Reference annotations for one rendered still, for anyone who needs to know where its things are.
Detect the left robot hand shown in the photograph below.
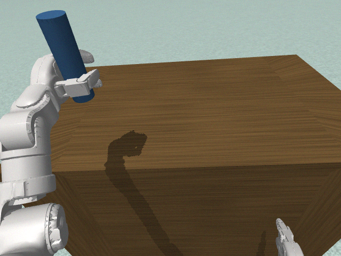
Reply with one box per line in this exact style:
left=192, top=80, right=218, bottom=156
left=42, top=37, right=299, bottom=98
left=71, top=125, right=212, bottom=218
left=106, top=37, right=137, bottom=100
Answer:
left=30, top=49, right=103, bottom=104

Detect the left robot arm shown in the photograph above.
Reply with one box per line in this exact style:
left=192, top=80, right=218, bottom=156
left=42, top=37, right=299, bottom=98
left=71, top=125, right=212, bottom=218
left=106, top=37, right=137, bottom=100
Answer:
left=0, top=84, right=69, bottom=256

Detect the right robot hand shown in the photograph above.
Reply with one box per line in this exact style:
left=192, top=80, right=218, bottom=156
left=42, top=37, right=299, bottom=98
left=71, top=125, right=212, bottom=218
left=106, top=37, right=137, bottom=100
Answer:
left=275, top=218, right=304, bottom=256

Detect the can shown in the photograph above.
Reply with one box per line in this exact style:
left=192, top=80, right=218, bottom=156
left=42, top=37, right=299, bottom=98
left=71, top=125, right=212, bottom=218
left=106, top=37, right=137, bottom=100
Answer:
left=36, top=10, right=95, bottom=103

